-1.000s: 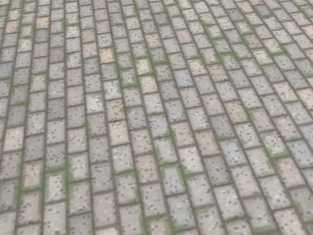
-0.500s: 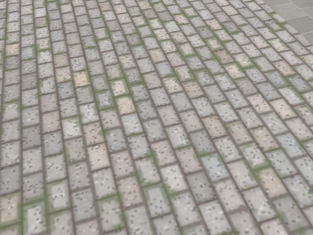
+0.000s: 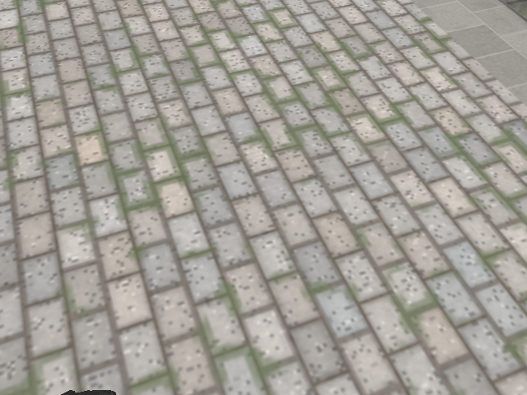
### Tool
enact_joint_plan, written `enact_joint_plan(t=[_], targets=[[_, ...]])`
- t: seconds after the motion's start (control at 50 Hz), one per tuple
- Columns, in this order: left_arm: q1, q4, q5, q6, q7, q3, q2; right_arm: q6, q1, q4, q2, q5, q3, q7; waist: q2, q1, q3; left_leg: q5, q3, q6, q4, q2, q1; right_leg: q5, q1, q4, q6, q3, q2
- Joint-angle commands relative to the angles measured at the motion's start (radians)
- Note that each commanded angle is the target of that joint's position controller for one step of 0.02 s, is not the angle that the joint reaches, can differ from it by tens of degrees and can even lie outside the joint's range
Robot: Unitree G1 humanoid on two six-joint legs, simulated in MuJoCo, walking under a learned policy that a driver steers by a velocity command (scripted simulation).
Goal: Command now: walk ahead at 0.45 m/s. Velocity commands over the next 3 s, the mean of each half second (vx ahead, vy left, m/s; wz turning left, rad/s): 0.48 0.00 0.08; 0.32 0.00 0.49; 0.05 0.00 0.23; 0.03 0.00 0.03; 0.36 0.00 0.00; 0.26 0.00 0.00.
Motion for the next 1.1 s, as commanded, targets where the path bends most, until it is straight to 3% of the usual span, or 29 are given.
enact_joint_plan(t=[0.02, 0.08, 0.1, 0.12, 0.14, 0.16, 0.18, 0.2, 0.22, 0.24, 0.26, 0.32, 0.38, 0.46, 0.56, 0.6, 0.64, 0.66, 0.68, 0.7, 0.72, 0.74, 0.76, 0.78, 0.8, 0.84, 0.88, 0.98, 1.1], targets=[[-0.160, -0.107, -0.006, -0.017, -0.013, -0.001, 0.050, -0.006, 0.016, -0.031, -0.189, 0.012, -0.040, -0.008, 0.124, 0.015, 0.104, 0.305, -0.112, 0.147, -0.085, 0.259, -0.095, 0.061, 0.022, -0.086, -0.021, -0.013, 0.025], [-0.091, -0.098, -0.002, -0.021, -0.017, 0.020, 0.106, 0.004, -0.007, -0.037, -0.212, 0.013, -0.052, -0.009, 0.136, 0.086, 0.039, 0.617, -0.084, 0.117, 0.040, 0.283, -0.014, 0.000, 0.145, -0.111, -0.072, -0.027, 0.059], [0.017, -0.068, 0.000, -0.019, -0.012, 0.038, 0.135, 0.011, -0.021, -0.041, -0.215, 0.010, -0.054, -0.010, 0.140, 0.150, -0.034, 0.790, -0.053, 0.098, 0.175, 0.261, -0.022, -0.018, 0.290, -0.112, -0.098, -0.050, 0.089], [0.192, -0.012, -0.002, -0.014, -0.003, 0.061, 0.172, 0.019, -0.021, -0.048, -0.198, 0.003, -0.047, -0.012, 0.130, 0.229, -0.138, 0.819, -0.021, 0.069, 0.378, 0.213, -0.105, -0.029, 0.522, -0.104, -0.126, -0.054, 0.097], [0.366, 0.024, 0.008, -0.007, 0.011, 0.078, 0.241, 0.020, 0.003, -0.075, -0.149, -0.021, -0.028, -0.013, -0.016, 0.272, -0.282, 0.480, 0.008, 0.040, 0.715, 0.150, -0.342, -0.098, 0.826, -0.080, -0.186, 0.191, -0.107], [0.385, 0.044, 0.017, -0.008, -0.003, 0.076, 0.280, -0.002, 0.131, -0.078, -0.005, -0.001, 0.008, -0.003, -0.293, 0.177, -0.425, -0.256, -0.064, -0.002, 1.028, -0.041, -0.649, -0.427, 1.036, -0.278, -0.336, 0.712, -0.310], [0.338, 0.036, 0.009, -0.015, -0.008, 0.048, 0.179, -0.026, 0.026, -0.086, -0.130, 0.028, -0.020, 0.004, -0.178, 0.210, -0.310, -0.274, -0.162, 0.018, 1.136, 0.007, -0.758, -0.546, 0.940, -0.384, -0.290, 0.755, -0.284], [0.250, 0.025, 0.008, -0.022, -0.007, 0.035, 0.146, -0.040, -0.073, -0.124, -0.179, 0.048, -0.036, 0.007, -0.130, 0.190, -0.156, -0.179, -0.131, 0.038, 1.141, 0.055, -0.817, -0.482, 0.798, -0.401, -0.252, 0.605, -0.258], [0.176, 0.014, 0.015, -0.028, -0.009, 0.029, 0.132, -0.046, -0.110, -0.130, -0.170, 0.040, -0.035, 0.000, -0.038, 0.156, -0.094, -0.080, -0.112, 0.040, 1.097, 0.107, -0.774, -0.336, 0.656, -0.420, -0.238, 0.487, -0.223], [0.132, 0.010, 0.026, -0.034, -0.012, 0.024, 0.110, -0.042, -0.118, -0.129, -0.160, 0.022, -0.041, -0.005, -0.020, 0.124, -0.056, -0.018, -0.107, 0.034, 1.042, 0.140, -0.728, -0.219, 0.548, -0.439, -0.230, 0.391, -0.186], [0.110, 0.012, 0.036, -0.040, -0.013, 0.018, 0.093, -0.030, -0.091, -0.124, -0.143, 0.016, -0.042, -0.004, -0.045, 0.090, -0.059, 0.019, -0.117, 0.032, 1.012, 0.167, -0.665, -0.166, 0.484, -0.462, -0.224, 0.329, -0.159], [0.124, 0.040, 0.028, -0.051, -0.008, 0.018, 0.097, 0.003, -0.098, -0.132, -0.104, 0.014, -0.039, -0.007, -0.043, 0.064, -0.028, 0.051, -0.103, 0.006, 0.922, 0.188, -0.658, -0.102, 0.404, -0.527, -0.241, 0.225, -0.141], [0.174, 0.067, 0.037, -0.053, 0.012, 0.026, 0.128, 0.013, -0.196, -0.170, -0.108, 0.007, -0.040, -0.005, -0.016, 0.089, 0.017, 0.201, -0.115, -0.022, 0.787, 0.190, -0.771, -0.053, 0.425, -0.562, -0.238, 0.144, -0.144], [0.206, 0.083, 0.034, -0.049, 0.028, 0.024, 0.144, 0.000, -0.302, -0.210, -0.092, 0.010, -0.033, 0.012, -0.007, 0.129, 0.033, 0.411, -0.082, -0.021, 0.560, 0.140, -0.744, 0.019, 0.449, -0.571, -0.191, -0.004, -0.110], [0.296, 0.123, 0.024, -0.023, 0.034, 0.026, 0.155, -0.004, -0.444, -0.290, -0.070, 0.013, -0.014, 0.043, 0.012, 0.185, 0.066, 0.394, -0.037, 0.005, 0.415, 0.112, -0.807, 0.106, 0.646, -0.520, -0.174, -0.078, -0.162], [0.303, 0.125, 0.020, -0.003, 0.037, 0.031, 0.167, -0.005, -0.464, -0.323, -0.078, 0.014, -0.015, 0.060, -0.001, 0.178, 0.062, 0.294, -0.008, 0.028, 0.393, 0.094, -0.821, 0.235, 0.730, -0.453, -0.160, -0.094, -0.190], [0.275, 0.109, 0.018, 0.014, 0.046, 0.039, 0.198, -0.002, -0.417, -0.339, -0.111, 0.014, -0.030, 0.071, -0.042, 0.135, 0.005, 0.181, 0.054, 0.063, 0.395, 0.037, -0.716, 0.587, 0.766, -0.318, -0.137, -0.126, -0.196], [0.257, 0.097, 0.023, 0.027, 0.054, 0.042, 0.209, 0.001, -0.321, -0.326, -0.146, 0.010, -0.050, 0.073, -0.063, 0.079, -0.051, 0.145, 0.082, 0.082, 0.396, -0.007, -0.597, 0.775, 0.757, -0.165, -0.117, -0.145, -0.182], [0.243, 0.083, 0.024, 0.039, 0.064, 0.037, 0.202, 0.001, -0.161, -0.290, -0.200, 0.007, -0.081, 0.065, -0.047, -0.003, -0.135, 0.231, 0.083, 0.113, 0.330, -0.049, -0.380, 0.798, 0.678, 0.060, -0.078, -0.174, -0.138], [0.265, 0.049, 0.041, 0.029, 0.070, 0.024, 0.177, 0.007, -0.031, -0.274, -0.295, -0.001, -0.111, 0.045, 0.079, -0.037, -0.258, 0.475, -0.152, 0.180, 0.343, 0.107, -0.057, 0.461, 0.424, 0.383, -0.023, -0.177, -0.081], [0.380, 0.016, 0.064, -0.004, 0.047, -0.022, 0.033, 0.007, -0.074, -0.298, -0.360, -0.013, -0.114, 0.040, 0.304, 0.087, -0.392, 0.652, -0.700, 0.399, 0.287, 0.382, 0.279, -0.577, -0.003, 0.742, 0.049, -0.069, 0.162], [0.304, 0.029, 0.032, -0.035, 0.032, 0.001, 0.149, 0.010, -0.036, -0.317, -0.281, -0.010, -0.096, 0.038, 0.149, 0.001, -0.495, 0.712, -0.710, 0.397, 0.249, 0.375, 0.313, -0.605, -0.046, 0.830, 0.031, 0.124, 0.123], [0.218, -0.008, 0.000, -0.047, 0.027, 0.007, 0.165, 0.010, -0.097, -0.328, -0.240, -0.007, -0.084, 0.035, 0.119, 0.004, -0.362, 0.790, -0.533, 0.352, 0.249, 0.336, 0.209, -0.533, -0.105, 0.800, 0.014, 0.121, 0.073], [0.183, -0.013, 0.007, -0.049, 0.036, 0.005, 0.155, 0.012, -0.152, -0.337, -0.211, 0.007, -0.079, 0.032, 0.021, 0.036, -0.242, 0.781, -0.420, 0.307, 0.229, 0.281, 0.053, -0.462, -0.106, 0.717, 0.013, 0.100, 0.031], [0.166, -0.016, 0.023, -0.040, 0.046, 0.013, 0.161, 0.018, -0.201, -0.350, -0.191, 0.008, -0.075, 0.026, -0.003, 0.067, -0.167, 0.758, -0.366, 0.284, 0.196, 0.248, -0.089, -0.414, -0.074, 0.650, 0.021, 0.088, 0.008], [0.198, -0.028, 0.029, -0.006, 0.054, 0.021, 0.157, 0.026, -0.243, -0.374, -0.182, -0.014, -0.071, 0.020, 0.032, 0.124, -0.135, 0.774, -0.321, 0.278, 0.144, 0.210, -0.266, -0.375, 0.034, 0.579, 0.035, 0.089, 0.000], [0.223, -0.035, 0.036, 0.013, 0.061, 0.015, 0.124, 0.026, -0.245, -0.380, -0.206, -0.012, -0.079, 0.014, 0.062, 0.142, -0.144, 0.838, -0.277, 0.278, 0.140, 0.185, -0.322, -0.330, 0.055, 0.481, 0.062, 0.076, 0.015], [0.126, -0.076, 0.037, 0.029, 0.066, 0.010, 0.112, 0.065, -0.228, -0.390, -0.225, 0.010, -0.087, -0.020, 0.108, 0.113, -0.186, 0.683, -0.272, 0.207, 0.180, 0.133, -0.322, -0.137, 0.066, 0.233, 0.096, 0.085, 0.057], [0.042, -0.104, 0.029, 0.022, 0.045, 0.012, 0.126, 0.093, -0.202, -0.387, -0.196, -0.006, -0.071, -0.032, 0.157, 0.071, -0.156, 0.518, -0.360, 0.179, 0.246, 0.156, -0.272, -0.144, 0.116, 0.038, 0.079, 0.093, 0.075]])
Next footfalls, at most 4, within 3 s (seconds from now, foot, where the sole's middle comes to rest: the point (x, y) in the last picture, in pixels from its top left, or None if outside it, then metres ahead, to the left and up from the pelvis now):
0.12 right None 0.26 -0.14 -0.78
0.68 left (204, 363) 0.57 0.10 -0.78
1.18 right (261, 297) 0.74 -0.06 -0.78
1.48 left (183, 363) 0.57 0.16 -0.78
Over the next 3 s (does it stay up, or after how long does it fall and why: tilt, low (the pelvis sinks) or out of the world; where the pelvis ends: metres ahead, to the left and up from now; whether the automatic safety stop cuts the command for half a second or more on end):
stays up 0.96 0.23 0.00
